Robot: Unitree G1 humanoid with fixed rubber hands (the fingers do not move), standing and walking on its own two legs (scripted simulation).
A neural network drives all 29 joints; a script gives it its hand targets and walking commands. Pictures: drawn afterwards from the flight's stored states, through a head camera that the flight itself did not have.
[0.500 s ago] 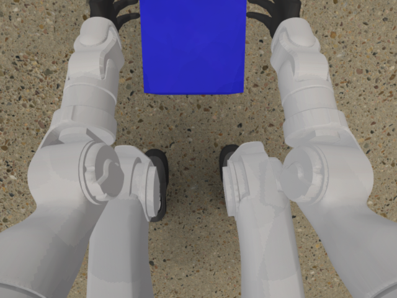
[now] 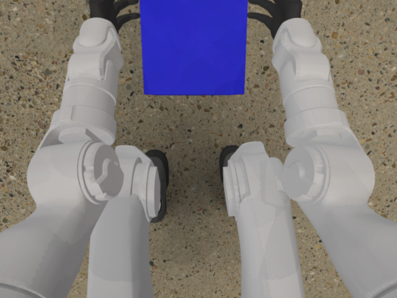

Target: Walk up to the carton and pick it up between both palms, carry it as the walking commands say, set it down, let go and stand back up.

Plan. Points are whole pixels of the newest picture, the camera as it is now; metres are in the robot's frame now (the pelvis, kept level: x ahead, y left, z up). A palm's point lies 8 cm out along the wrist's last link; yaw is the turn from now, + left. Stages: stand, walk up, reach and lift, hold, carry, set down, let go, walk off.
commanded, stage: set down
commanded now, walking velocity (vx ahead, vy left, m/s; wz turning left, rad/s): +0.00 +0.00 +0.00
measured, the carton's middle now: (194, 24) +0.55 -0.01 -0.29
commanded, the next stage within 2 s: none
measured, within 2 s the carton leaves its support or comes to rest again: neither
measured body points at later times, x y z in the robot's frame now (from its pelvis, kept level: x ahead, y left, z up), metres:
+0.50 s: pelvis +0.01 +0.00 +0.00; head +0.38 -0.02 +0.26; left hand +0.54 +0.13 -0.20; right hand +0.53 -0.16 -0.20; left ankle +0.13 +0.12 -0.36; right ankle +0.13 -0.11 -0.36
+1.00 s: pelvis +0.01 +0.00 -0.01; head +0.38 +0.00 +0.25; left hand +0.55 +0.15 -0.19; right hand +0.53 -0.19 -0.20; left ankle +0.13 +0.12 -0.36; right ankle +0.13 -0.11 -0.36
